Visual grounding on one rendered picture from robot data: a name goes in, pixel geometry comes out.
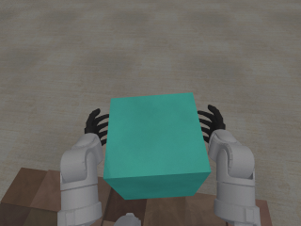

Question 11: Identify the right robot hand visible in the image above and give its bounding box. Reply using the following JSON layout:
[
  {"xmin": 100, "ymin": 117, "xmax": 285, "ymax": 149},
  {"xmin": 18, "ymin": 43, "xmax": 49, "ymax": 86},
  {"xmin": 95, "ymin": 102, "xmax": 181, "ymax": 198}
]
[{"xmin": 197, "ymin": 105, "xmax": 226, "ymax": 143}]

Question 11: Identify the left robot thigh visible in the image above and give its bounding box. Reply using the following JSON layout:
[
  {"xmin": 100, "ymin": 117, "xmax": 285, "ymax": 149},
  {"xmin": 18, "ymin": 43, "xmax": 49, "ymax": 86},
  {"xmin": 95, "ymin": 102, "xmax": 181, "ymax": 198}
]
[{"xmin": 113, "ymin": 215, "xmax": 141, "ymax": 226}]

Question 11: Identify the robot left forearm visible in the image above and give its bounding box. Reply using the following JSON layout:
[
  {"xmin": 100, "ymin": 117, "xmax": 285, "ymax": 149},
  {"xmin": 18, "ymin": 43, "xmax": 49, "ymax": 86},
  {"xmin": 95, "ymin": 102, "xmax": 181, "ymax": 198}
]
[{"xmin": 57, "ymin": 133, "xmax": 104, "ymax": 226}]

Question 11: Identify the left robot hand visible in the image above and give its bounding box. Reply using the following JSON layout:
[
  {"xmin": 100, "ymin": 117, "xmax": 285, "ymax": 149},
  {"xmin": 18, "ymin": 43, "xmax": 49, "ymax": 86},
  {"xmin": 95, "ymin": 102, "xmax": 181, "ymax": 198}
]
[{"xmin": 84, "ymin": 108, "xmax": 109, "ymax": 146}]

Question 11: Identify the robot right forearm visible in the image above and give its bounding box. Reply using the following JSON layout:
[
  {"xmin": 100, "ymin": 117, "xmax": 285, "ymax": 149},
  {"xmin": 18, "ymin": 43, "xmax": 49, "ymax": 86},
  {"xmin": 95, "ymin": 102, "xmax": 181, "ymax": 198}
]
[{"xmin": 208, "ymin": 129, "xmax": 261, "ymax": 226}]

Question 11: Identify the carton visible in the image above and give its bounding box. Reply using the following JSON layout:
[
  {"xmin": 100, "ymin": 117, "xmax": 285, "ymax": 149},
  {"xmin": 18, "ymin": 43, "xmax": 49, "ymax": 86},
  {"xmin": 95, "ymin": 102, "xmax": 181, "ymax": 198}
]
[{"xmin": 103, "ymin": 92, "xmax": 212, "ymax": 201}]

